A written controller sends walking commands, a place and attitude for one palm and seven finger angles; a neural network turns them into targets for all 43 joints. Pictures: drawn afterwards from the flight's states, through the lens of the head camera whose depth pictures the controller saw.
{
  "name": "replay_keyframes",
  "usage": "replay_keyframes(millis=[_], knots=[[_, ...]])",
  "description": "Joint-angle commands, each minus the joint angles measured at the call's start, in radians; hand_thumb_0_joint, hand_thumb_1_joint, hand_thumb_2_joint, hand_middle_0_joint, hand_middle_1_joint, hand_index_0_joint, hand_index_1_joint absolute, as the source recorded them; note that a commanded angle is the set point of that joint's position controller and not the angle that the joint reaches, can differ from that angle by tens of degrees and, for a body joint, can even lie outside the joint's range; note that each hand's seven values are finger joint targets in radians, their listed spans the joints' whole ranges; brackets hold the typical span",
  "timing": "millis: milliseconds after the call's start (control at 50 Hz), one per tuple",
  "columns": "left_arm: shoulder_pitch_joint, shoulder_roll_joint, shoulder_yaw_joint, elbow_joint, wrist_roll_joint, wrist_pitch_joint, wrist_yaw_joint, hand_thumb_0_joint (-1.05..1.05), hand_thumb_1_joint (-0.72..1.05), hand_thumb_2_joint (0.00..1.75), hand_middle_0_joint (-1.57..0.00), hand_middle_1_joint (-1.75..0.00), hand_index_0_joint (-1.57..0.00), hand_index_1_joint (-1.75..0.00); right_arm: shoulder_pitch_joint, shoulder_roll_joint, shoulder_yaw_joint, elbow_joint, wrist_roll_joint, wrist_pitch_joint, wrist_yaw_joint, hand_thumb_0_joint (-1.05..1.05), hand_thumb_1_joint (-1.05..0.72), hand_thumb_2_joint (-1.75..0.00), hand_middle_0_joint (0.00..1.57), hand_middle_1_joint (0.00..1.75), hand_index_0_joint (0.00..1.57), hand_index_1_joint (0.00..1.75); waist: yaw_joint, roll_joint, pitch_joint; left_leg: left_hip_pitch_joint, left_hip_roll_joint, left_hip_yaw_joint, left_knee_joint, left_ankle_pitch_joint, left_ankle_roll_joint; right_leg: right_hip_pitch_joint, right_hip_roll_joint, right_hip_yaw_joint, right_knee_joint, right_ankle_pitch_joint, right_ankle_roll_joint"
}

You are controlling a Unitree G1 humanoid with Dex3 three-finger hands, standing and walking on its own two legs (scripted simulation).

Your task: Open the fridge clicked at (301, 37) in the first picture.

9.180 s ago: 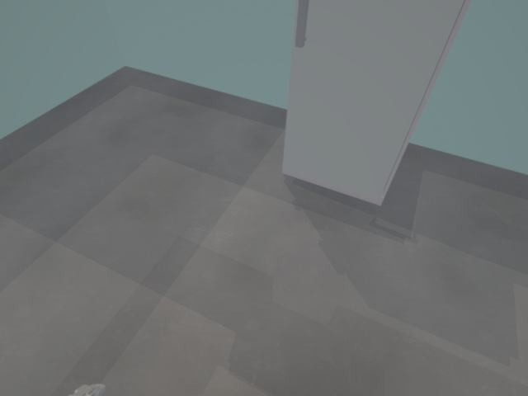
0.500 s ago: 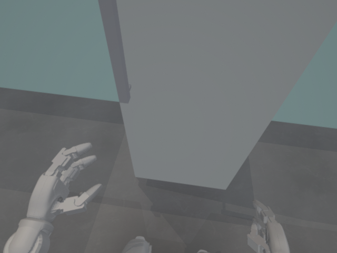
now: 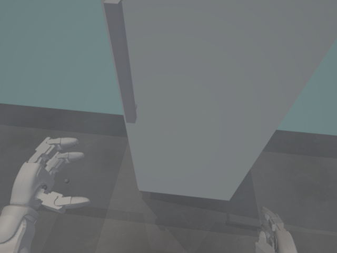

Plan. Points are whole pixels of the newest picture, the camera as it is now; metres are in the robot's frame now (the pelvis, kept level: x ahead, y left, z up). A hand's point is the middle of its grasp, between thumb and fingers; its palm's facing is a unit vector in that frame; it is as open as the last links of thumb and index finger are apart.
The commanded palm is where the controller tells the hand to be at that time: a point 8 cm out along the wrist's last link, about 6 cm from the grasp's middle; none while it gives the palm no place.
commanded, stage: raise the hand to about handle height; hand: left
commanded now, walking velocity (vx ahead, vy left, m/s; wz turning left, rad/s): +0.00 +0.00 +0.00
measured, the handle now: (126, 69) +0.51 +0.16 +0.18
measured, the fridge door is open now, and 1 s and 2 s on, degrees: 0 0 0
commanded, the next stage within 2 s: move the hooked fingers beside the handle in 0.98 s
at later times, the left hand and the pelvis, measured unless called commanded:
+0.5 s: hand (37, 149) +0.26 +0.28 +0.15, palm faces +0.05 -1.00 -0.09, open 13.9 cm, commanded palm +0.23 +0.32 +0.15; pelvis -0.01 -0.01 +0.02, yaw +1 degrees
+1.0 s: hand (54, 148) +0.27 +0.25 +0.15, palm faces +0.04 -1.00 -0.06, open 13.9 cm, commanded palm +0.24 +0.30 +0.15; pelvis +0.00 -0.02 +0.02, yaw +0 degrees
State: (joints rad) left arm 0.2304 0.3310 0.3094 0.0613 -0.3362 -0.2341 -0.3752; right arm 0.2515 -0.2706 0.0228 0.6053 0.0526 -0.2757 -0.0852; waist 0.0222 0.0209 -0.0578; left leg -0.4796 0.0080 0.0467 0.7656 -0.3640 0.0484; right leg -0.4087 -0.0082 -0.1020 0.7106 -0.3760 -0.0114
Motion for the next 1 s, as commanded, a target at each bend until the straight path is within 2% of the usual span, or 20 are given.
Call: replay_keyframes(millis=[0,20,40,140,220,240,320,440,460,480,540,700,740,780,800,840,880,900,940,980], knots=[[-0.194,0.204,0.102,-0.192,-0.02,-0.008,-0.011,0.0,-0.43,0.33,-0.29,-1.15,-0.29,-1.15,-0.058,-0.129,-0.036,-0.151,0.001,-0.053,-0.011,0.0,-0.9,-0.9,0.2,0.3,0.2,0.3,-0.001,0.074,-0.138,0.205,0.015,-0.111,-0.177,0.291,-0.037,0.033,0.028,0.017,-0.109,0.242,-0.017],[-0.218,0.203,0.101,-0.205,-0.02,0.005,-0.015,0.0,-0.45,0.32,-0.3,-1.17,-0.3,-1.17,-0.064,-0.125,-0.033,-0.152,0.004,-0.051,-0.011,0.0,-0.9,-0.9,0.2,0.3,0.2,0.3,-0.003,0.103,-0.146,0.226,0.015,-0.113,-0.186,0.3,-0.04,0.036,0.026,0.017,-0.115,0.246,-0.017],[-0.236,0.216,0.107,-0.194,-0.019,0.021,-0.017,0.0,-0.48,0.31,-0.3,-1.18,-0.3,-1.18,-0.068,-0.125,-0.03,-0.153,0.004,-0.048,-0.013,0.0,-0.9,-0.9,0.2,0.3,0.2,0.3,-0.002,0.102,-0.136,0.229,0.017,-0.118,-0.197,0.285,-0.042,0.037,0.026,0.015,-0.124,0.235,-0.017],[-0.308,0.258,0.152,-0.146,-0.024,0.073,-0.033,0.0,-0.5,0.3,-0.3,-1.2,-0.3,-1.2,-0.081,-0.124,-0.018,-0.154,0.005,-0.036,-0.019,0.0,-0.9,-0.9,0.2,0.3,0.2,0.3,0.003,0.052,-0.12,0.248,0.016,-0.122,-0.233,0.272,-0.04,0.073,0.029,0.014,-0.163,0.237,-0.017],[-0.407,0.293,0.167,-0.118,-0.027,0.101,-0.057,0.0,-0.5,0.3,-0.3,-1.2,-0.3,-1.2,-0.101,-0.124,-0.007,-0.153,0.008,-0.031,-0.029,0.0,-0.9,-0.9,0.2,0.3,0.2,0.3,0.001,0.088,-0.103,0.267,0.011,-0.121,-0.262,0.221,-0.035,0.088,0.026,0.023,-0.201,0.198,-0.022],[-0.424,0.298,0.172,-0.101,-0.028,0.107,-0.061,0.0,-0.5,0.3,-0.3,-1.2,-0.3,-1.2,-0.1,-0.123,-0.006,-0.151,0.009,-0.031,-0.032,0.0,-0.9,-0.9,0.2,0.3,0.2,0.3,0.0,0.065,-0.102,0.27,0.012,-0.126,-0.27,0.211,-0.034,0.09,0.027,0.021,-0.207,0.19,-0.02],[-0.478,0.345,0.197,-0.092,-0.028,0.117,-0.085,0.0,-0.5,0.3,-0.3,-1.2,-0.3,-1.2,-0.11,-0.124,0.0,-0.149,0.009,-0.036,-0.034,0.0,-0.9,-0.9,0.2,0.3,0.2,0.3,0.005,0.098,-0.133,0.302,0.006,-0.122,-0.282,0.221,-0.028,0.125,0.023,0.032,-0.232,0.2,-0.023],[-0.543,0.395,0.231,-0.012,-0.03,0.143,-0.107,0.0,-0.5,0.3,-0.3,-1.2,-0.3,-1.2,-0.107,-0.129,0.003,-0.139,0.016,-0.037,-0.04,0.0,-0.9,-0.9,0.2,0.3,0.2,0.3,0.008,0.06,-0.095,0.299,0.003,-0.122,-0.314,0.188,-0.021,0.138,0.023,0.035,-0.269,0.174,-0.021],[-0.561,0.404,0.233,-0.014,-0.029,0.146,-0.11,0.0,-0.5,0.3,-0.3,-1.2,-0.3,-1.2,-0.107,-0.13,0.001,-0.141,0.017,-0.038,-0.041,0.0,-0.9,-0.9,0.2,0.3,0.2,0.3,0.007,0.074,-0.105,0.309,0.0,-0.12,-0.316,0.18,-0.02,0.138,0.021,0.037,-0.273,0.167,-0.02],[-0.543,0.384,0.22,0.003,-0.029,0.151,-0.115,0.0,-0.5,0.3,-0.3,-1.2,-0.3,-1.2,-0.108,-0.129,0.001,-0.142,0.017,-0.041,-0.04,0.0,-0.9,-0.9,0.2,0.3,0.2,0.3,0.007,0.092,-0.1,0.314,-0.001,-0.118,-0.314,0.188,-0.02,0.136,0.019,0.038,-0.272,0.176,-0.021],[-0.49,0.356,0.203,0.056,-0.038,0.169,-0.135,0.0,-0.5,0.3,-0.3,-1.2,-0.3,-1.2,-0.099,-0.136,-0.005,-0.143,0.019,-0.04,-0.03,0.0,-0.9,-0.9,0.2,0.3,0.2,0.3,0.007,0.014,-0.091,0.286,-0.003,-0.106,-0.302,0.206,-0.013,0.14,0.018,0.045,-0.274,0.207,-0.016],[-0.53,0.422,0.261,-0.059,-0.037,0.131,-0.102,0.0,-0.5,0.3,-0.3,-1.2,-0.3,-1.2,-0.1,-0.131,-0.012,-0.148,0.014,-0.046,-0.025,0.0,-0.9,-0.9,0.2,0.3,0.2,0.3,0.018,0.078,-0.145,0.304,-0.006,-0.081,-0.273,0.25,-0.01,0.172,0.01,0.067,-0.262,0.246,-0.014],[-0.53,0.409,0.261,-0.065,-0.031,0.122,-0.09,0.0,-0.5,0.3,-0.3,-1.2,-0.3,-1.2,-0.101,-0.125,-0.012,-0.146,0.015,-0.049,-0.029,0.0,-0.9,-0.9,0.2,0.3,0.2,0.3,0.014,0.119,-0.148,0.318,-0.009,-0.075,-0.277,0.262,-0.01,0.172,0.011,0.065,-0.261,0.268,-0.013],[-0.508,0.391,0.255,-0.027,-0.034,0.126,-0.089,0.0,-0.5,0.3,-0.3,-1.2,-0.3,-1.2,-0.096,-0.124,-0.014,-0.14,0.017,-0.048,-0.035,0.0,-0.9,-0.9,0.2,0.3,0.2,0.3,0.007,0.076,-0.126,0.305,-0.008,-0.072,-0.275,0.248,-0.008,0.16,0.009,0.068,-0.267,0.266,-0.006],[-0.497,0.394,0.251,-0.007,-0.034,0.132,-0.095,0.0,-0.5,0.3,-0.3,-1.2,-0.3,-1.2,-0.089,-0.129,-0.014,-0.136,0.014,-0.044,-0.034,0.0,-0.9,-0.9,0.2,0.3,0.2,0.3,0.008,0.027,-0.104,0.29,-0.004,-0.071,-0.274,0.253,-0.006,0.164,0.009,0.069,-0.268,0.275,-0.005],[-0.518,0.38,0.233,0.014,-0.033,0.14,-0.104,0.0,-0.5,0.3,-0.3,-1.2,-0.3,-1.2,-0.099,-0.129,-0.013,-0.137,0.019,-0.043,-0.037,0.0,-0.9,-0.9,0.2,0.3,0.2,0.3,0.002,0.047,-0.086,0.275,-0.008,-0.069,-0.275,0.219,-0.006,0.145,0.006,0.079,-0.273,0.246,-0.001],[-0.531,0.384,0.233,-0.006,-0.034,0.139,-0.107,0.0,-0.5,0.3,-0.3,-1.2,-0.3,-1.2,-0.102,-0.127,-0.014,-0.139,0.021,-0.045,-0.04,0.0,-0.9,-0.9,0.2,0.3,0.2,0.3,0.002,0.081,-0.115,0.292,-0.011,-0.068,-0.268,0.227,-0.005,0.15,0.003,0.083,-0.27,0.252,-0.001],[-0.528,0.387,0.227,-0.011,-0.032,0.141,-0.108,0.0,-0.5,0.3,-0.3,-1.2,-0.3,-1.2,-0.097,-0.128,-0.013,-0.141,0.019,-0.043,-0.039,0.0,-0.9,-0.9,0.2,0.3,0.2,0.3,0.003,0.05,-0.129,0.295,-0.007,-0.065,-0.262,0.246,-0.004,0.168,0.003,0.085,-0.265,0.274,0.001],[-0.524,0.377,0.223,-0.018,-0.032,0.14,-0.109,0.0,-0.5,0.3,-0.3,-1.2,-0.3,-1.2,-0.102,-0.124,-0.012,-0.143,0.021,-0.044,-0.039,0.0,-0.9,-0.9,0.2,0.3,0.2,0.3,0.003,0.077,-0.132,0.301,-0.009,-0.066,-0.264,0.253,-0.006,0.162,0.006,0.076,-0.261,0.287,-0.001],[-0.514,0.381,0.234,-0.007,-0.039,0.138,-0.107,0.0,-0.5,0.3,-0.3,-1.2,-0.3,-1.2,-0.102,-0.124,-0.012,-0.142,0.021,-0.045,-0.04,0.0,-0.9,-0.9,0.2,0.3,0.2,0.3,0.003,0.057,-0.125,0.294,-0.01,-0.068,-0.261,0.247,-0.006,0.156,0.006,0.077,-0.263,0.283,0.001]])
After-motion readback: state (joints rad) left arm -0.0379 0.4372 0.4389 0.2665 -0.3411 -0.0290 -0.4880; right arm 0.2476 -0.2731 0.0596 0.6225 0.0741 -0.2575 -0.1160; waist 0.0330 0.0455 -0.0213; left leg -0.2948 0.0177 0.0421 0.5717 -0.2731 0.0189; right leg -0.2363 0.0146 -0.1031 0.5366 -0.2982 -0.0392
